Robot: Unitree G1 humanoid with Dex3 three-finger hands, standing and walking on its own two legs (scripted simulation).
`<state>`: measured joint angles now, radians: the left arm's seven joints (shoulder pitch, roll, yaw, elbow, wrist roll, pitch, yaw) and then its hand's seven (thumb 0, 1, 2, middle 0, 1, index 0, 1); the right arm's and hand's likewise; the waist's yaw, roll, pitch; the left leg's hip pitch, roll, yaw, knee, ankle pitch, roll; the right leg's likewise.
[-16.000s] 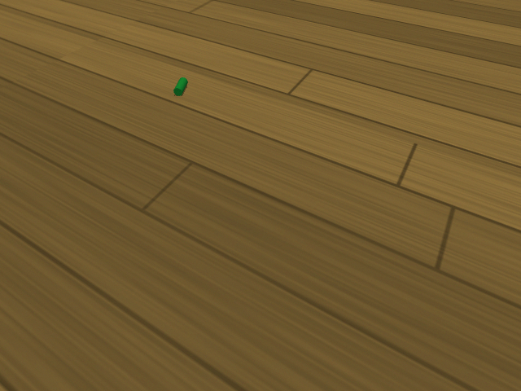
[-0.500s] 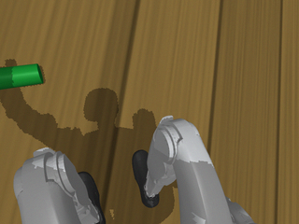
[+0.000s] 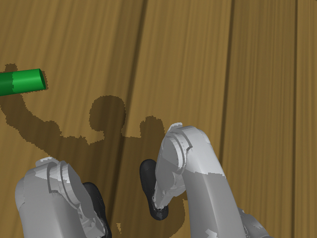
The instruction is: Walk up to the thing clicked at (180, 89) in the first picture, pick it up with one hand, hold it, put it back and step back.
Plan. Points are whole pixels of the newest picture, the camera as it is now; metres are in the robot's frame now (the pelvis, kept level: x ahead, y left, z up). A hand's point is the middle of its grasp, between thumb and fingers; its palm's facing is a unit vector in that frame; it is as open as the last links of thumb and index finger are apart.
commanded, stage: approach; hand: left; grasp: from above
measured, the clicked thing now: (15, 82) +0.53 +0.28 -0.30
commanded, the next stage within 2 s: rest palm in 0.64 s
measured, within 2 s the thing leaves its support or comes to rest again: neither
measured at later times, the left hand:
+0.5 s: hand (1, 63) +0.54 +0.27 -0.18, palm faces -0.40 -0.04 -0.92, open 12.7 cm
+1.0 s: hand out of the picture +0.51 +0.29 -0.22, palm faces -0.45 -0.06 -0.89, open 13.8 cm
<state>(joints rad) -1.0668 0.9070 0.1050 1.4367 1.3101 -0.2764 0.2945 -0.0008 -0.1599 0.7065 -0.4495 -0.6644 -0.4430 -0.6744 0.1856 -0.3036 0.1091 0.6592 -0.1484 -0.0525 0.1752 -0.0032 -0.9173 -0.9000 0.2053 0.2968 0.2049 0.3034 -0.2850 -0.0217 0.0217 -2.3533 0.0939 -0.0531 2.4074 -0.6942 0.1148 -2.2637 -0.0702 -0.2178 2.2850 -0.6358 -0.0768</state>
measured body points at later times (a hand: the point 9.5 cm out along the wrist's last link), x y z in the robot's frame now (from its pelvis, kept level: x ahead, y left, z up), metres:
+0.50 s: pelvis +0.00 +0.00 +0.00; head +0.28 +0.07 +0.34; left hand +0.56 +0.27 -0.12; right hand +0.00 -0.26 -0.08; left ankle +0.07 +0.10 -0.30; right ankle +0.11 -0.10 -0.30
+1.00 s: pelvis +0.00 +0.01 -0.01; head +0.29 +0.11 +0.32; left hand +0.53 +0.30 -0.17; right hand +0.05 -0.27 -0.08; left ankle +0.07 +0.10 -0.30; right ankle +0.11 -0.10 -0.30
